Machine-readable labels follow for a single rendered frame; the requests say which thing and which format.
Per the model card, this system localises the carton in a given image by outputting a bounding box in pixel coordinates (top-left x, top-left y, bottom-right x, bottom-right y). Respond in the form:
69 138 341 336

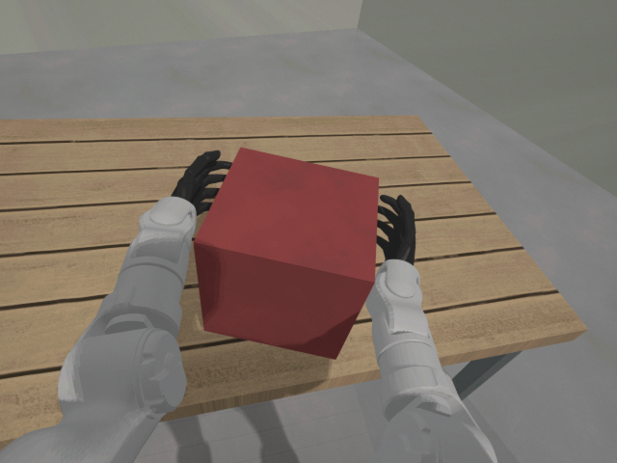
193 148 379 360

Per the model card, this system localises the left robot upper arm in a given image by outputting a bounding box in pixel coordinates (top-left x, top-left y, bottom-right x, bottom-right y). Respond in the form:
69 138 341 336
0 327 187 463

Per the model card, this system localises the left robot hand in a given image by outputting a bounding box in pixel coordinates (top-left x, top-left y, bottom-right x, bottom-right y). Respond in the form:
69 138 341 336
171 150 232 216

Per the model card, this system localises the right robot upper arm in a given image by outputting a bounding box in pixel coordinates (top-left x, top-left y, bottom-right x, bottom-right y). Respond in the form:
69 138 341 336
380 408 497 463

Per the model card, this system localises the robot right forearm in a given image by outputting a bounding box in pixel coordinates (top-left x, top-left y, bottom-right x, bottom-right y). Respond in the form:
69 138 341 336
365 259 481 430

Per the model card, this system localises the right robot hand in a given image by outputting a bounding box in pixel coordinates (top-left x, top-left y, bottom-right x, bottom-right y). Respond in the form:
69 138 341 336
377 195 416 265

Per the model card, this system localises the robot left forearm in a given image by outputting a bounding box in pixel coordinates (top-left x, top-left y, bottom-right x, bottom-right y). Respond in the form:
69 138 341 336
58 197 197 413

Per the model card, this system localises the table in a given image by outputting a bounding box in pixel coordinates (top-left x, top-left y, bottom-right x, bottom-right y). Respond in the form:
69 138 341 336
0 115 588 450

